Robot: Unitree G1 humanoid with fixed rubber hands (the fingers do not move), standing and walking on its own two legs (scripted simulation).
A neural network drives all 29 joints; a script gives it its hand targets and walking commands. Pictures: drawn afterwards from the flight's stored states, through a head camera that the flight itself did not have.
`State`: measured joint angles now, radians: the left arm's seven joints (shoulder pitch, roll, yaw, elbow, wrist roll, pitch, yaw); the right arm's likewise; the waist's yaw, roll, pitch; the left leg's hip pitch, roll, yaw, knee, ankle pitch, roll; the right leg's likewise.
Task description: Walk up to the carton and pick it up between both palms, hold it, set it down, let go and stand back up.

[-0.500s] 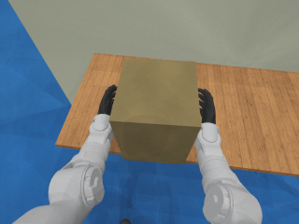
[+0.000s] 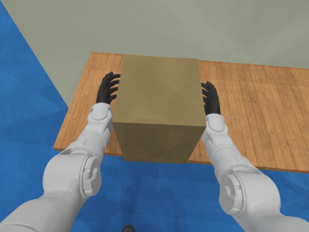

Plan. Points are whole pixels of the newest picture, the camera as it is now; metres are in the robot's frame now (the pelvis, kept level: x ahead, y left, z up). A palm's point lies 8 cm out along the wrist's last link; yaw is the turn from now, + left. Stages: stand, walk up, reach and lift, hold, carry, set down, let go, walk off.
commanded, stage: set down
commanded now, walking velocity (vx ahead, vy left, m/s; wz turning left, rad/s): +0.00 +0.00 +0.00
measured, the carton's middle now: (157, 114) +0.44 +0.01 +0.00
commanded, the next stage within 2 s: none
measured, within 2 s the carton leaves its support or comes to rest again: neither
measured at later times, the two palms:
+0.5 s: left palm (88, 96) +0.42 +0.19 +0.09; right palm (229, 98) +0.42 -0.16 +0.10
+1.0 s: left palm (84, 105) +0.39 +0.20 +0.09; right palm (224, 108) +0.39 -0.14 +0.10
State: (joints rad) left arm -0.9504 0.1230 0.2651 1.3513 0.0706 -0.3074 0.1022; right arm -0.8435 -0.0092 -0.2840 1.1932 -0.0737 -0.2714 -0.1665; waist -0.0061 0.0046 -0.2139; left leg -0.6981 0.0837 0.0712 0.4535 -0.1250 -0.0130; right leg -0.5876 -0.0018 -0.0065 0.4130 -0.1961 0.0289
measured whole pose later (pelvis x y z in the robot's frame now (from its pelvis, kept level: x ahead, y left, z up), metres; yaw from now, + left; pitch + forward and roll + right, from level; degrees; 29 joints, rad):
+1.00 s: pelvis -0.04 +0.00 -0.01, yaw +2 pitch +14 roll -3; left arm -0.86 0.21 0.10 0.95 -0.13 0.18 0.11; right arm -0.87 -0.12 -0.16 1.01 0.19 0.14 -0.12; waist -0.05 -0.02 -0.21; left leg -0.70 0.07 0.02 0.62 -0.17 -0.01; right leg -0.58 -0.01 -0.05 0.59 -0.26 0.03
